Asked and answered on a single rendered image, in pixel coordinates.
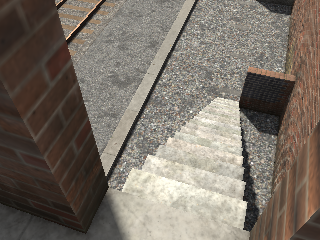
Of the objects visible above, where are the stairs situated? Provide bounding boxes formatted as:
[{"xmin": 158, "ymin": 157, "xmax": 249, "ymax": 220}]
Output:
[{"xmin": 122, "ymin": 97, "xmax": 248, "ymax": 230}]

